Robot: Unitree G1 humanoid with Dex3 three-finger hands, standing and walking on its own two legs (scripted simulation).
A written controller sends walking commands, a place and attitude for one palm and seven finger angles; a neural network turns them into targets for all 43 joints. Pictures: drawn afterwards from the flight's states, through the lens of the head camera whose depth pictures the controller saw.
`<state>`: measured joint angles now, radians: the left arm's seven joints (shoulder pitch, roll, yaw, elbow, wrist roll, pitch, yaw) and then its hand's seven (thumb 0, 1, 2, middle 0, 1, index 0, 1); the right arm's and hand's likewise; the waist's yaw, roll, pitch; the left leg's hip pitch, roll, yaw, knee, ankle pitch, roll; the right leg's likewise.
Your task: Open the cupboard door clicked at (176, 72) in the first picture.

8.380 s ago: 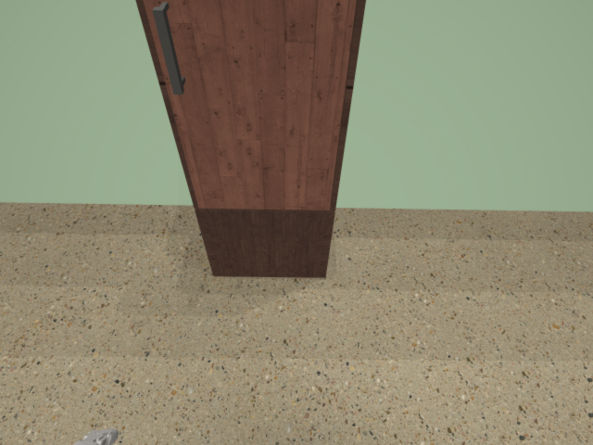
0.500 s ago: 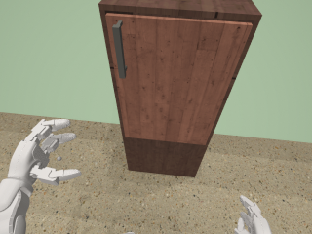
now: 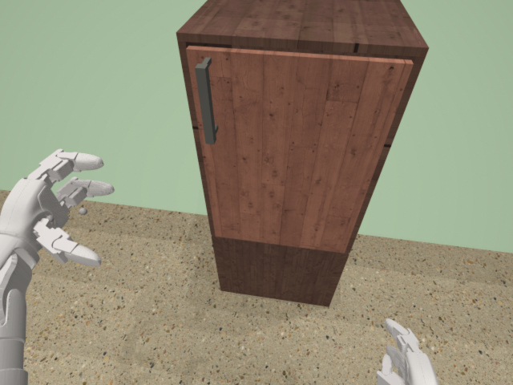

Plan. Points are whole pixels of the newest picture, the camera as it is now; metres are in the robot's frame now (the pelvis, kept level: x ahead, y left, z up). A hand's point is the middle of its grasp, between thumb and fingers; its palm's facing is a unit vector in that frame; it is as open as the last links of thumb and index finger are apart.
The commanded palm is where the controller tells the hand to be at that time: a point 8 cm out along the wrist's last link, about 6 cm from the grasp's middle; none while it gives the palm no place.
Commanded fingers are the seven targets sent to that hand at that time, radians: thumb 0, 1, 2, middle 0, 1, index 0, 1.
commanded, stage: raise the hand with hooked fingers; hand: left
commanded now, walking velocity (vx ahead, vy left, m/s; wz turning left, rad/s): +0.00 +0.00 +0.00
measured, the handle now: (209, 102) +0.59 +0.16 +0.16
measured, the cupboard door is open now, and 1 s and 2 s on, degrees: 0 0 0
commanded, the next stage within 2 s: move the hooked fingers beside the handle in 0.56 s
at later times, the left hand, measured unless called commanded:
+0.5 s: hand (107, 195) +0.31 +0.24 +0.17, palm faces +0.00 -1.00 -0.04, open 14.0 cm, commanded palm +0.28 +0.29 +0.18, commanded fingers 0.00 -0.50 0.30 -0.30 -1.20 -0.30 -1.20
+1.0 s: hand (121, 175) +0.35 +0.24 +0.17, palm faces -0.04 -1.00 +0.00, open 14.0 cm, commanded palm +0.33 +0.29 +0.18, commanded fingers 0.00 -0.50 0.30 -0.30 -1.20 -0.30 -1.20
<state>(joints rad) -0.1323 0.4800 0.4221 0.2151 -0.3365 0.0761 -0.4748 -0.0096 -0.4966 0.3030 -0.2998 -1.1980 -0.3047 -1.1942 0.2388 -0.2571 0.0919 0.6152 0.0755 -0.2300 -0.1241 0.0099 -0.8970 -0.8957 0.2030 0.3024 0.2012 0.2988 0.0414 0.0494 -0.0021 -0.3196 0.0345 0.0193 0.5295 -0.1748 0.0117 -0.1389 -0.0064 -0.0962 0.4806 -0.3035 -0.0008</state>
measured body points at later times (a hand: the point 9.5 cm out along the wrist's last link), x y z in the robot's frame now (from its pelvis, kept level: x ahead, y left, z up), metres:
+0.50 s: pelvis +0.01 -0.02 +0.00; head -0.01 -0.04 +0.45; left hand +0.30 +0.30 +0.17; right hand +0.18 -0.27 -0.07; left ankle +0.07 +0.11 -0.73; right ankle -0.03 -0.12 -0.73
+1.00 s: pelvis +0.00 +0.00 +0.00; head +0.00 -0.01 +0.45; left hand +0.35 +0.30 +0.17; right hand +0.17 -0.24 -0.08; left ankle +0.07 +0.11 -0.73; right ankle -0.03 -0.12 -0.73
